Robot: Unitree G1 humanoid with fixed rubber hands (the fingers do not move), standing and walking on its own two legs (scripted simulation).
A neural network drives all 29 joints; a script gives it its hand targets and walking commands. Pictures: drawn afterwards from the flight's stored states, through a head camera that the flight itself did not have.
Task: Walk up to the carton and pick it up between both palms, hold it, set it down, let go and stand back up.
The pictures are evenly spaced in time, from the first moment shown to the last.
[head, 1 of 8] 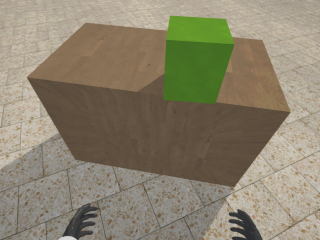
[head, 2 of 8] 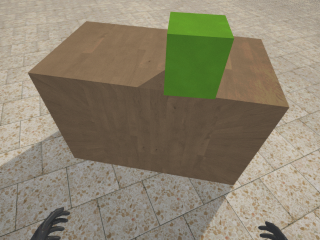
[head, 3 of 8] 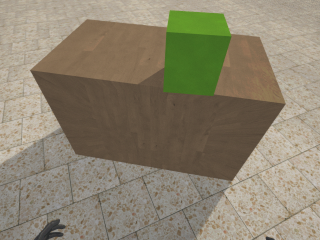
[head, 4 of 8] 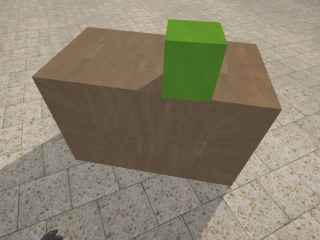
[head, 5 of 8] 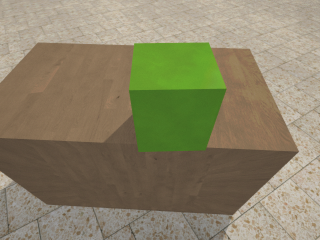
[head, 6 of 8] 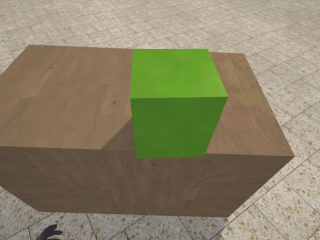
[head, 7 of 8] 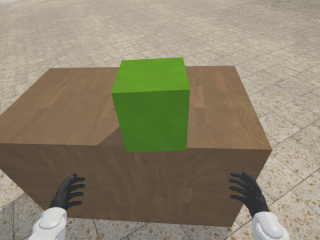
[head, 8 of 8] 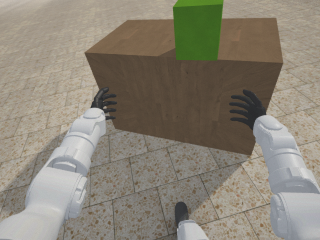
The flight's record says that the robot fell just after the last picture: yes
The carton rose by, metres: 0.00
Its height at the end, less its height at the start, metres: +0.00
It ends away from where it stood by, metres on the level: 0.00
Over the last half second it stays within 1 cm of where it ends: yes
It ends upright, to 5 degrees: yes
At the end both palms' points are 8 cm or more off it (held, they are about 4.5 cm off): yes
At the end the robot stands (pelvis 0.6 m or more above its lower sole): yes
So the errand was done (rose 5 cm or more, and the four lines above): no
